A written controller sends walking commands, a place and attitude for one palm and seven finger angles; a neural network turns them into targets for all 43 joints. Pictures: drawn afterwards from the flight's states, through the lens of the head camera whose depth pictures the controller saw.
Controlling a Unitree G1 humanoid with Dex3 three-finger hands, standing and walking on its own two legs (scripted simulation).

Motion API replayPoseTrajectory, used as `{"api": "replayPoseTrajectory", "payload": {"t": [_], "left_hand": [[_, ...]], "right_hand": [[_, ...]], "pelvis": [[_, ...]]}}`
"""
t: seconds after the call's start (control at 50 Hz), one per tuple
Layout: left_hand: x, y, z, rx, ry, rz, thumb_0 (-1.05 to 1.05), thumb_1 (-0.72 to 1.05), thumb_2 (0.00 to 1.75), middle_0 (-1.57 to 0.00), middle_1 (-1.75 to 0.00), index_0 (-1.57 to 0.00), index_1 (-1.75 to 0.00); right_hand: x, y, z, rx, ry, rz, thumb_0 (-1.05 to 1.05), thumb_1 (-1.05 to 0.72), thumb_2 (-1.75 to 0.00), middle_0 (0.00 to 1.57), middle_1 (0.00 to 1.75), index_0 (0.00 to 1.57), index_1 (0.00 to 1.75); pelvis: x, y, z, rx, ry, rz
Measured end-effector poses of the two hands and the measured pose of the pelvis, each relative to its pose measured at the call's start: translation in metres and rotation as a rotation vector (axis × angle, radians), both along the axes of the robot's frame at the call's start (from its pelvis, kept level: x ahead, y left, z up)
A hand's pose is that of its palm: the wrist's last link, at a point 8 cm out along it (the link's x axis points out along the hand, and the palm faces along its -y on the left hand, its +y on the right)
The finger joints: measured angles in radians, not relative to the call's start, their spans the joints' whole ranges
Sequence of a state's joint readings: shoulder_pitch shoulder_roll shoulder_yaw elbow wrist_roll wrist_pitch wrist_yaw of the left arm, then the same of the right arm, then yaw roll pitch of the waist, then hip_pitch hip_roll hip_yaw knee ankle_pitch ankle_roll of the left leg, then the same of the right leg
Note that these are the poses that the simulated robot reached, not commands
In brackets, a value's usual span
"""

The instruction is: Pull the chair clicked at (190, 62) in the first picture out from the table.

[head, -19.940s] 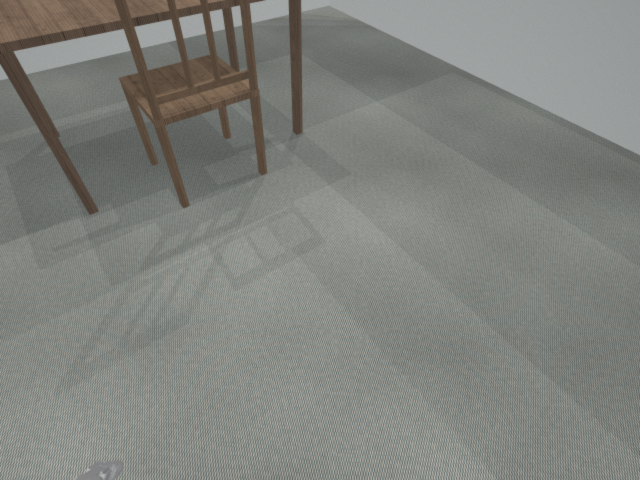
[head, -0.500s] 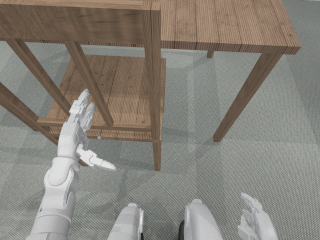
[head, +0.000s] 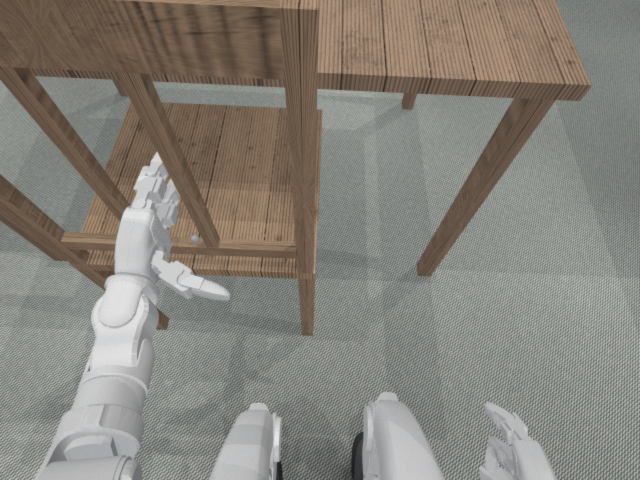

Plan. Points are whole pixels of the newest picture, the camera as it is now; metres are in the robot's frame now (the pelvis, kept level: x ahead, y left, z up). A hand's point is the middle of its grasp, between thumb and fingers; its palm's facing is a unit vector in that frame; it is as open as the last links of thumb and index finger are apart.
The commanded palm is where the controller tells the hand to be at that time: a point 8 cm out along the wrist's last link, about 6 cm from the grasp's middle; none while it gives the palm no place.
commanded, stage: push the fingers through the gap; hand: left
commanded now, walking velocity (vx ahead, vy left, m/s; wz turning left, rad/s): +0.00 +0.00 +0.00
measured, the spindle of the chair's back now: (96, 177) +0.47 +0.29 +0.05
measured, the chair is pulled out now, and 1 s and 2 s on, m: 0.00 0.00 0.02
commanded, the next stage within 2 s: hook a spindle and tug to test in 0.66 s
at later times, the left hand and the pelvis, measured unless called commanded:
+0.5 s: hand (201, 218) +0.42 +0.16 +0.03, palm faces -0.02 -1.00 -0.04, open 17.0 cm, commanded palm +0.40 +0.21 +0.03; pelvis +0.00 +0.01 +0.00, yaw -1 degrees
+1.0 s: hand (197, 219) +0.42 +0.16 +0.03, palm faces -0.03 -1.00 -0.04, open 16.4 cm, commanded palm +0.40 +0.21 +0.03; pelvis +0.00 +0.00 +0.00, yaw +0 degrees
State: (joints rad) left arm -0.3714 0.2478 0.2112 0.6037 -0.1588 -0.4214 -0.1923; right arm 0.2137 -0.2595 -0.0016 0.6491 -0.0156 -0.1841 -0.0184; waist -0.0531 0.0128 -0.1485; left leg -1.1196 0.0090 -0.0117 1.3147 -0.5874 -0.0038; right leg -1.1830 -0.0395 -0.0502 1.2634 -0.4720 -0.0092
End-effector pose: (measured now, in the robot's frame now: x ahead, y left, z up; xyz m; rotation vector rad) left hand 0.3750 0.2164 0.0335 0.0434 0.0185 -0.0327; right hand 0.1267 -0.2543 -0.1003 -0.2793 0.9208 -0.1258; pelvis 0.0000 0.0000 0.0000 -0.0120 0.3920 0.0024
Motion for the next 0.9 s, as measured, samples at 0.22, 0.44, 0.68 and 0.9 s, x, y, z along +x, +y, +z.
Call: {"api": "replayPoseTrajectory", "payload": {"t": [0.22, 0.44, 0.68, 0.9], "left_hand": [[0.023, 0.002, 0.000, 0.004, -0.008, 0.012, -0.01, -0.50, 0.30, -0.07, -0.08, -0.06, -0.08], [0.031, -0.002, -0.001, -0.002, -0.002, 0.007, -0.01, -0.50, 0.30, -0.07, -0.08, -0.06, -0.08], [0.028, 0.001, -0.001, 0.004, -0.010, 0.019, -0.01, -0.50, 0.30, -0.07, -0.08, -0.06, -0.08], [0.027, 0.004, -0.003, -0.007, -0.004, 0.014, -0.01, -0.50, 0.30, -0.09, -0.15, -0.08, -0.15]], "right_hand": [[-0.021, 0.002, -0.006, -0.001, 0.060, -0.020, 0.01, -0.91, -0.90, 0.21, 0.30, 0.20, 0.30], [-0.040, 0.000, -0.007, 0.003, 0.119, -0.047, 0.01, -0.91, -0.90, 0.21, 0.30, 0.20, 0.30], [-0.038, -0.002, -0.006, -0.002, 0.118, -0.043, 0.01, -0.91, -0.90, 0.21, 0.30, 0.20, 0.30], [-0.026, -0.002, -0.005, -0.007, 0.092, -0.025, 0.01, -0.91, -0.90, 0.21, 0.30, 0.20, 0.30]], "pelvis": [[-0.003, 0.003, -0.003, -0.002, 0.014, -0.004], [-0.003, 0.005, -0.001, -0.001, 0.019, -0.011], [-0.004, 0.004, -0.001, -0.002, 0.015, -0.010], [-0.004, 0.003, -0.002, -0.004, 0.016, -0.005]]}}
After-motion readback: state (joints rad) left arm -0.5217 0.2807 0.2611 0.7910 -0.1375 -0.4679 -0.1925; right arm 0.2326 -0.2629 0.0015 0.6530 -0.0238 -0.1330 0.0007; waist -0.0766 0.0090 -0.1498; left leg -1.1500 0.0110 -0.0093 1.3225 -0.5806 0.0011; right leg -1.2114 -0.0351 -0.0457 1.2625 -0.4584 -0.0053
